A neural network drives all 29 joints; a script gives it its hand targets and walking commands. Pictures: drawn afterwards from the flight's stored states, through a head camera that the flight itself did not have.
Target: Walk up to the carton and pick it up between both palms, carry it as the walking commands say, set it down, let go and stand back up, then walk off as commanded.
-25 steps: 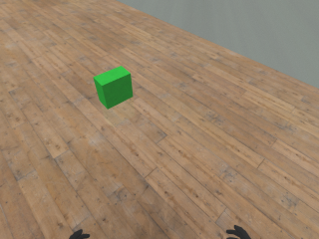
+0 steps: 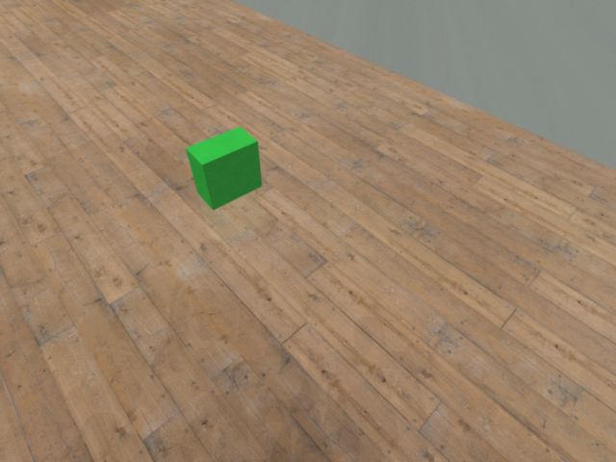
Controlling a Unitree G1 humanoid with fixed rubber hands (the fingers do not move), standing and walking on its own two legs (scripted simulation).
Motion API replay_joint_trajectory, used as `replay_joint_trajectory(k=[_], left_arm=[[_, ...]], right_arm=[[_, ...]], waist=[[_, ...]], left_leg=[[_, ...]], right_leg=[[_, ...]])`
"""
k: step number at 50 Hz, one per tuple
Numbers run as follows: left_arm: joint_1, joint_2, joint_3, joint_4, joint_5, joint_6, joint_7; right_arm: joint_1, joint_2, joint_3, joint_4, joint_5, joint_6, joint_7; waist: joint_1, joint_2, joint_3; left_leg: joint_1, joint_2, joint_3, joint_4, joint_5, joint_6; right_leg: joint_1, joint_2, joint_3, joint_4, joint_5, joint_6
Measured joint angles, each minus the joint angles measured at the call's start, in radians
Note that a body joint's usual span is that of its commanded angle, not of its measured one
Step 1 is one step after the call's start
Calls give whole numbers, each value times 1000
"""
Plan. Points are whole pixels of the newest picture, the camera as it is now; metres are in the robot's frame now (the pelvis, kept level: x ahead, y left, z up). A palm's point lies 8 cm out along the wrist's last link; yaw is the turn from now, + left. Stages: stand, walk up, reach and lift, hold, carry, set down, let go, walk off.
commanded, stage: walk up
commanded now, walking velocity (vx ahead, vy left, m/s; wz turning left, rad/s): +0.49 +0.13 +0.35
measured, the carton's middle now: (226, 168) +1.44 +0.33 -0.63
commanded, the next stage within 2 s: none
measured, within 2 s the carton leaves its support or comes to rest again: neither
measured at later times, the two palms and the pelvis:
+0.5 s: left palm (82, 412) +0.23 +0.32 -0.11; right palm out of the picture +0.10 -0.16 -0.09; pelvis +0.14 +0.08 +0.02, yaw +8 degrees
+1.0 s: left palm (119, 351) +0.31 +0.29 -0.09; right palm (389, 261) +0.51 -0.18 -0.13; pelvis +0.40 +0.05 +0.02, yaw +8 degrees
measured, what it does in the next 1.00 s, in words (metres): walks ahead: left foot, then right foot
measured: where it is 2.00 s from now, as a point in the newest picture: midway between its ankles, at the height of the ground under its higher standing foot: (253, 288)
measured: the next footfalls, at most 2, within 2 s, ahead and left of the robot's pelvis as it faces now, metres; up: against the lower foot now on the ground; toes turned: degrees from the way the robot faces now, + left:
left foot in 0.26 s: +0.10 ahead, +0.18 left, +0.00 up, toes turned +11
right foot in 0.74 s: +0.45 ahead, -0.04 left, +0.00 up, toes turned +2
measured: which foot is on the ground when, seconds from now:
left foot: up 0.00-0.24, down 0.26-0.74, up 0.76-1.00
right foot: down 0.00-0.24, up 0.26-0.72, down 0.74-1.00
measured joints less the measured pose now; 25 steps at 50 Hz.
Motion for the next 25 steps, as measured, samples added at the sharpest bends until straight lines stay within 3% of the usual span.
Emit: replay_joint_trajectory(k=[3, 6, 9, 11, 13, 14, 16, 18, 21, 25], left_arm=[[21, 26, 16, 27, 2, -21, 9], [66, 52, 33, 82, 1, -48, 6], [94, 79, 46, 119, 7, -60, -8], [103, 91, 51, 129, 16, -60, -20], [117, 85, 48, 130, 30, -54, -29], [109, 83, 46, 131, 38, -50, -34], [71, 78, 41, 121, 36, -50, -51], [23, 70, 35, 102, 32, -58, -65], [-38, 56, 26, 81, 29, -51, -82], [-105, 39, 21, 75, 26, -32, -91]], right_arm=[[-17, -27, -23, -16, -16, 19, 39], [-49, -46, -37, -22, -17, -6, 65], [-53, -47, -31, -26, -7, -17, 78], [-51, -46, -24, -27, -5, -26, 71], [-41, -64, -21, -29, -17, -49, 52], [-33, -64, -20, -17, -22, -63, 40], [17, -48, -12, 27, -16, -72, 26], [84, -28, -7, 69, -10, -74, 25], [165, -4, 2, 114, -7, -90, 23], [238, 18, 9, 150, -6, -105, 14]], waist=[[24, 3, -10], [39, -8, -28], [45, -35, -47], [40, -50, -50], [20, -29, -52], [7, -30, -45], [-3, -48, -40], [-11, -55, -40], [-33, -54, -37], [-59, -42, -20]], left_leg=[[-158, 2, 17, 274, 56, -17], [-236, 35, 43, 349, 139, -27], [-184, 64, 74, 187, 124, -22], [-107, 69, 102, 60, 94, -19], [-26, 75, 107, -45, 59, -16], [-37, 69, 106, -24, 109, -9], [-28, 51, 110, 4, 103, 11], [24, 42, 102, -54, 101, 19], [119, 38, 86, -189, 138, 14], [226, 48, 65, -322, 161, 6]], right_leg=[[8, -34, -39, -37, 38, 10], [58, -68, -58, -128, 105, 35], [118, -99, -73, -199, 111, 56], [132, -120, -83, -170, 63, 50], [73, -121, -78, 27, -105, 7], [11, -114, -38, 185, -140, -7], [-109, -98, 20, 440, -72, -11], [-198, -95, 15, 540, 55, 7], [-290, -101, -10, 535, 187, 32], [-357, -97, -31, 422, 268, 51]])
